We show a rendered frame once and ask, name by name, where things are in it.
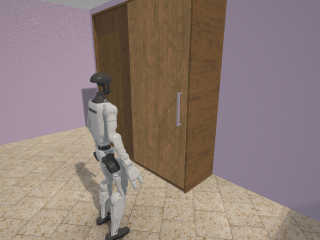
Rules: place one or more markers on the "left robot thigh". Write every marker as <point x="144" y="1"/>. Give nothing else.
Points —
<point x="107" y="184"/>

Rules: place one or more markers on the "robot right forearm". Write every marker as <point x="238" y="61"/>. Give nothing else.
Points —
<point x="121" y="152"/>

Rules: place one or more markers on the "left robot upper arm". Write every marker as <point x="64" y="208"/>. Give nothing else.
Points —
<point x="88" y="115"/>

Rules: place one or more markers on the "right robot thigh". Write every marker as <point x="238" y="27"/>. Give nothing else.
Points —
<point x="120" y="177"/>

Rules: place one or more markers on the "right robot upper arm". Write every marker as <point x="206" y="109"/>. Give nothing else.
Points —
<point x="110" y="111"/>

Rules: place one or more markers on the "wardrobe door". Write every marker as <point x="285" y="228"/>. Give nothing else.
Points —
<point x="114" y="60"/>
<point x="159" y="52"/>

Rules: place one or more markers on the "right robot hand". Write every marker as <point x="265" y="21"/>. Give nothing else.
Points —
<point x="133" y="174"/>

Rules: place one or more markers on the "robot thigh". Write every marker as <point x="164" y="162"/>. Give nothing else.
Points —
<point x="120" y="177"/>
<point x="107" y="184"/>

